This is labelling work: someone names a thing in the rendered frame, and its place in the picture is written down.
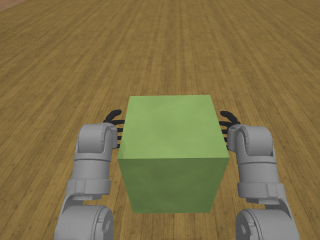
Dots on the robot left hand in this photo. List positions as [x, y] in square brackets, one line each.
[115, 122]

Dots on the robot right hand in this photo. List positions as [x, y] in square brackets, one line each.
[232, 118]

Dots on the carton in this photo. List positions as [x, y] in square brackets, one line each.
[172, 154]

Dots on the robot right forearm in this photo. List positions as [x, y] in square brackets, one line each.
[258, 174]

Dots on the robot left upper arm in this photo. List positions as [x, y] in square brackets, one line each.
[85, 222]

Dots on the robot right upper arm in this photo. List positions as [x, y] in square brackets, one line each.
[264, 224]

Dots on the robot left forearm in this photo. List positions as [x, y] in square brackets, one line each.
[91, 166]

